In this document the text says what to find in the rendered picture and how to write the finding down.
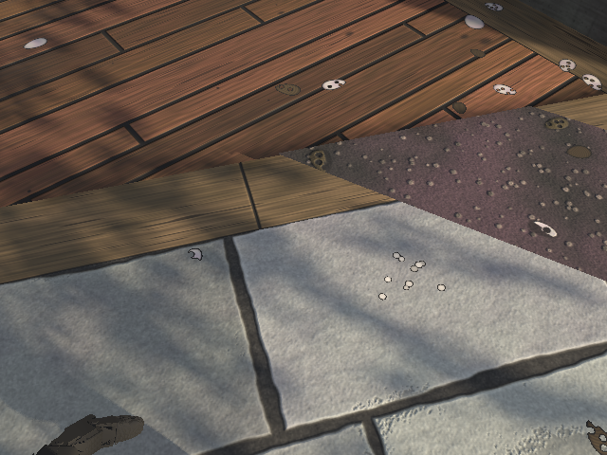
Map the robot left hand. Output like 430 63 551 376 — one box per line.
32 414 144 455

